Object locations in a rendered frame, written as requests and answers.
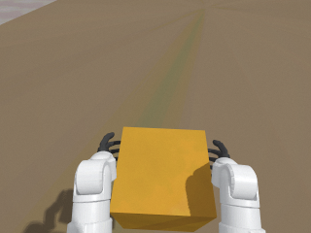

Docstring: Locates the robot right hand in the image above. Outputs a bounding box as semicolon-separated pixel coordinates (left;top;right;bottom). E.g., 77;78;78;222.
207;140;230;177

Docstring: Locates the robot left forearm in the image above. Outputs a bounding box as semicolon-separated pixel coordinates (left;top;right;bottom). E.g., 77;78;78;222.
66;150;117;233

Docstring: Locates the robot left hand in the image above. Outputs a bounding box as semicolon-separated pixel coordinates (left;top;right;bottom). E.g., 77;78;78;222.
97;132;121;167

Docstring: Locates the robot right forearm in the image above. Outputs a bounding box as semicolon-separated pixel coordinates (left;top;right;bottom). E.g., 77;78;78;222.
211;157;266;233

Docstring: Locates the carton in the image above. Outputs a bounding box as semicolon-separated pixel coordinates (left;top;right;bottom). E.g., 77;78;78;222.
110;126;217;232

